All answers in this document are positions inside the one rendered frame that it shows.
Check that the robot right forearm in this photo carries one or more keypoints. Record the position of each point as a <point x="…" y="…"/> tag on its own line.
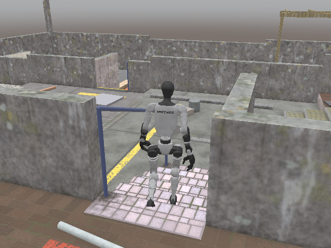
<point x="187" y="143"/>

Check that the right robot shin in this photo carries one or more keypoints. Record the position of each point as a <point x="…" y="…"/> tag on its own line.
<point x="174" y="184"/>

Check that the left robot hand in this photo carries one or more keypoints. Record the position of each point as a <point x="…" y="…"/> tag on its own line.
<point x="146" y="143"/>

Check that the robot torso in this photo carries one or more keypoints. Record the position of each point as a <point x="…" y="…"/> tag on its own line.
<point x="165" y="125"/>

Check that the left robot upper arm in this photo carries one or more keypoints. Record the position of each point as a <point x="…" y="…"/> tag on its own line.
<point x="148" y="114"/>

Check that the right robot upper arm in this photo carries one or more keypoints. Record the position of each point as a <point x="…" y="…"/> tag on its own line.
<point x="183" y="118"/>

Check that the robot left forearm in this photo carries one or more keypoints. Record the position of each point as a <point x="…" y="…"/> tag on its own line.
<point x="143" y="134"/>

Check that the right robot hand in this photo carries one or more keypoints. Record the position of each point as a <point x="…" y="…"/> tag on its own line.
<point x="191" y="160"/>

